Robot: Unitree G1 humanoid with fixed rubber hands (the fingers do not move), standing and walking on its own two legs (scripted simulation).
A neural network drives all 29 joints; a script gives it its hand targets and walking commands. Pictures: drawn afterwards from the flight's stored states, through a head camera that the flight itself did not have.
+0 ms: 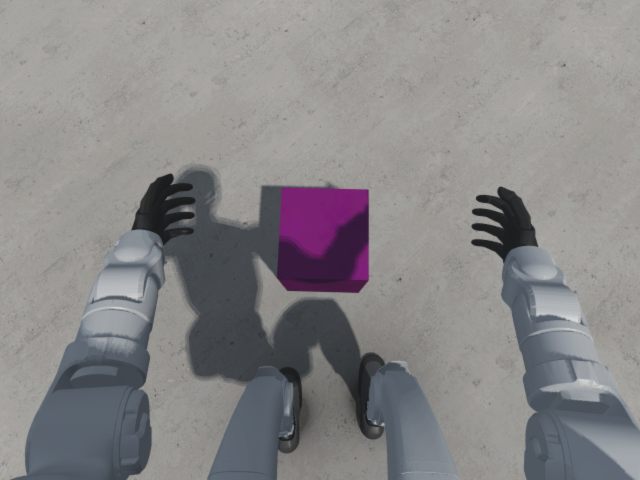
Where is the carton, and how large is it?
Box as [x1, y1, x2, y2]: [277, 188, 368, 292]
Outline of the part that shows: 282,188 277,268 278,279 287,290 358,292 368,280 368,189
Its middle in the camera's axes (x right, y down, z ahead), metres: +0.01 +0.00 +0.98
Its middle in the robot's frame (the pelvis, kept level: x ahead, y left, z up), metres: +0.51 +0.01 -0.57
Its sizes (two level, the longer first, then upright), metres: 0.210 0.200 0.250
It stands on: the floor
